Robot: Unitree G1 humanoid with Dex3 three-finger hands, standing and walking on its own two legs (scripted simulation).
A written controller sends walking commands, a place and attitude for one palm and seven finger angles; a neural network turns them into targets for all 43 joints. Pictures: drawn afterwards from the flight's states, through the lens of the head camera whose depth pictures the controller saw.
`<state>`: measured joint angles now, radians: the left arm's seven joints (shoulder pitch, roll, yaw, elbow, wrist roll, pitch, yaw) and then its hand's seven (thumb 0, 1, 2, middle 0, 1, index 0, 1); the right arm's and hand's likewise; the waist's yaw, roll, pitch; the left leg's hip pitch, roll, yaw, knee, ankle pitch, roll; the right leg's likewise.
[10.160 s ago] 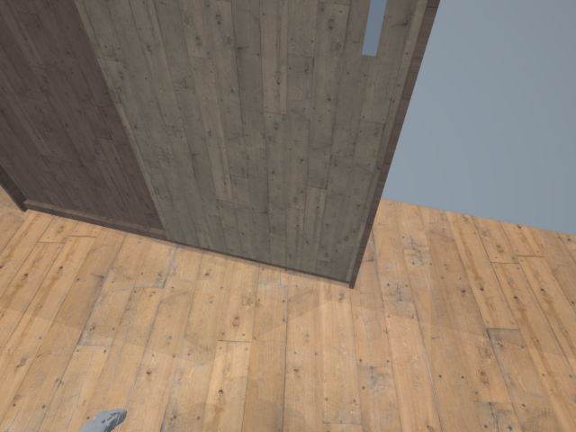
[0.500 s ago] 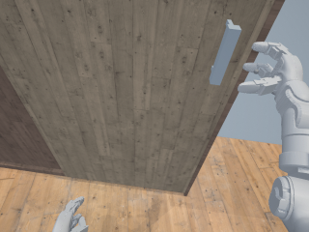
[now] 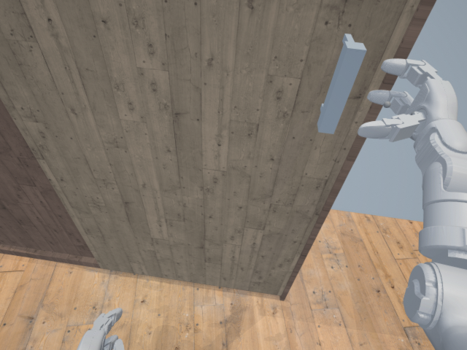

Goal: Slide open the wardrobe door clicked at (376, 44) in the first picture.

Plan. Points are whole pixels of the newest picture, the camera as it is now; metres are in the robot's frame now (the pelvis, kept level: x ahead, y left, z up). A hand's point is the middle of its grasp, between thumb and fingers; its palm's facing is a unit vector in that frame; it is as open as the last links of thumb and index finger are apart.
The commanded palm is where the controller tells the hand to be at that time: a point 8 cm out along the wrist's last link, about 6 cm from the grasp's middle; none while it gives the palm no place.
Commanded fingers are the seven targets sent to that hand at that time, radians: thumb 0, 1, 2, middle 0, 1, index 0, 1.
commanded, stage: move the hooked fingers beside the handle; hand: right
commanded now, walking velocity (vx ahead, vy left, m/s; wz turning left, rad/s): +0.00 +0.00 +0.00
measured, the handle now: (336, 84) +0.49 -0.12 +0.25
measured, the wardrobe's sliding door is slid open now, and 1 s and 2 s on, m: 0.00 0.00 0.00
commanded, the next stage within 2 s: none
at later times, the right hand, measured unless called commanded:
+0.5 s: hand (380, 115) +0.42 -0.18 +0.25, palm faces +0.08 +1.00 -0.01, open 14.0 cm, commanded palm +0.39 -0.23 +0.25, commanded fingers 0.00 0.50 -0.30 0.30 1.20 0.30 1.20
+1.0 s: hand (381, 104) +0.42 -0.18 +0.26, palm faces +0.07 +1.00 +0.00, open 14.0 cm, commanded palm +0.39 -0.23 +0.26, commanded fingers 0.00 0.50 -0.30 0.30 1.20 0.30 1.20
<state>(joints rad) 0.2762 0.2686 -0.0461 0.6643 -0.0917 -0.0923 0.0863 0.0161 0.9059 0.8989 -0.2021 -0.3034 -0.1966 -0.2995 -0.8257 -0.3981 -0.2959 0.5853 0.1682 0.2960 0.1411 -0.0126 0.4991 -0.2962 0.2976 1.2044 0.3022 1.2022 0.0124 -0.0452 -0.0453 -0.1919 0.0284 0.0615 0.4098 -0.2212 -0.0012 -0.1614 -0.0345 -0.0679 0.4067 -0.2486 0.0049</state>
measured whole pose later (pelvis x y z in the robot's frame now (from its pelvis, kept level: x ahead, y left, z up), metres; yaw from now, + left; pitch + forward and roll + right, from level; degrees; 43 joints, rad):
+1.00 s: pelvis -0.01 +0.00 +0.00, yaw +0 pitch +0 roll +0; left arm 0.28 0.27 -0.05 0.67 -0.09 -0.09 0.09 0.02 0.91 0.90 -0.20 -0.30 -0.20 -0.30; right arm -0.83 -0.37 -0.28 0.58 0.17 0.27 0.12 -0.01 0.50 -0.30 0.30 1.20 0.30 1.20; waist 0.02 -0.04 -0.04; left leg -0.19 0.02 0.07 0.39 -0.20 0.00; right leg -0.16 -0.04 -0.06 0.40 -0.23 0.01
